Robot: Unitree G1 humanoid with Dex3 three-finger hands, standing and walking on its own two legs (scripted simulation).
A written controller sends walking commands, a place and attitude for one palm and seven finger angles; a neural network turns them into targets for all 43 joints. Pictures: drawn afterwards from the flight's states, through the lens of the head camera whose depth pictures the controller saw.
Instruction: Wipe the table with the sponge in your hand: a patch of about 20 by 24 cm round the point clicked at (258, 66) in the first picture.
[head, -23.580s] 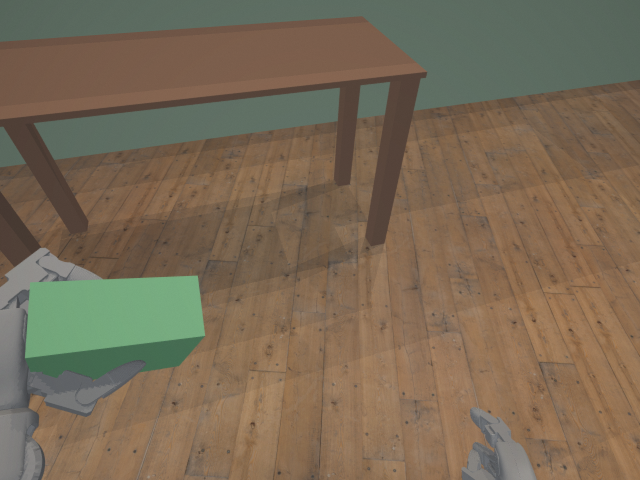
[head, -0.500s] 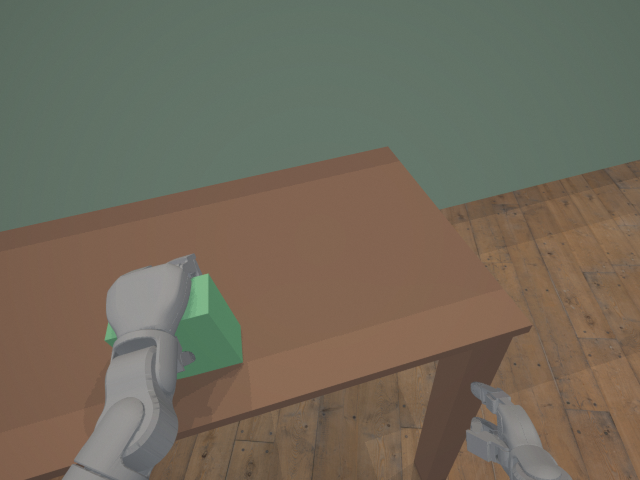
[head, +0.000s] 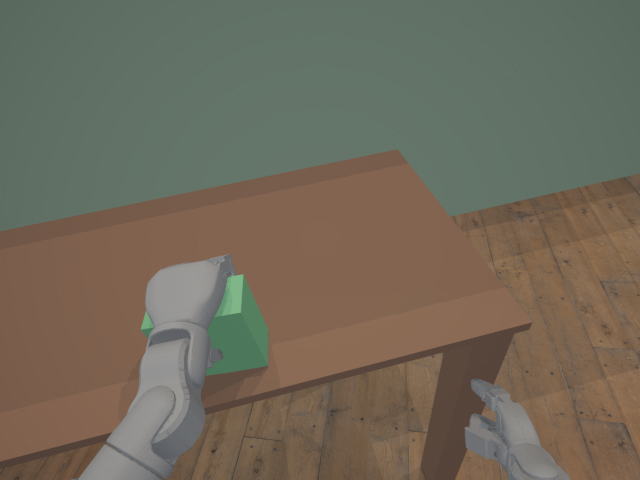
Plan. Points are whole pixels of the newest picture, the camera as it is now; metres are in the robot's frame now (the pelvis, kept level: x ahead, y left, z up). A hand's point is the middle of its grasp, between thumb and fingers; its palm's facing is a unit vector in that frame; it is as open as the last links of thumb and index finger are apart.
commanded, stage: slide across to the third lane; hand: left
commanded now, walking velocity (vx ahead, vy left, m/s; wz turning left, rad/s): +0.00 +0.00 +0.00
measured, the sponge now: (217, 338) +0.28 +0.19 +0.04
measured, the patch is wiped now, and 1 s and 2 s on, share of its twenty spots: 0.90 0.95 1.00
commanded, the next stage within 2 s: wipe forward along the third lane in 0.32 s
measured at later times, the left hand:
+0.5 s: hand (236, 305) +0.30 +0.16 +0.09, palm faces +0.06 -0.06 -1.00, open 10.1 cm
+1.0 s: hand (247, 274) +0.35 +0.16 +0.09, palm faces -0.01 -0.04 -1.00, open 10.1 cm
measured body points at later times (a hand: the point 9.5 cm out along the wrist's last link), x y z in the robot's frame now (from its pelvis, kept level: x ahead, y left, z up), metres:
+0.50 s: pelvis -0.01 -0.01 +0.00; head -0.04 -0.06 +0.44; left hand +0.29 +0.16 +0.15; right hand +0.24 -0.20 -0.08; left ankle +0.02 +0.13 -0.73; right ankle -0.01 -0.09 -0.73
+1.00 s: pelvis -0.02 -0.02 +0.00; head -0.04 -0.06 +0.44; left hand +0.35 +0.16 +0.15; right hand +0.18 -0.24 -0.11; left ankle +0.02 +0.13 -0.73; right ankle -0.01 -0.09 -0.73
